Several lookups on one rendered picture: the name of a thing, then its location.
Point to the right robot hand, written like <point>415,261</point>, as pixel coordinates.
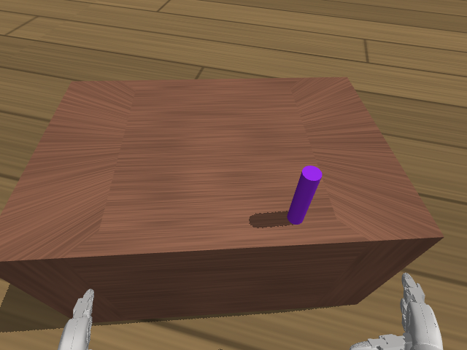
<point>418,320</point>

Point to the can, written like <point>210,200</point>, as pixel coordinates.
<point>307,185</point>

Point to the left robot hand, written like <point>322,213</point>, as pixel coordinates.
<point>76,333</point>

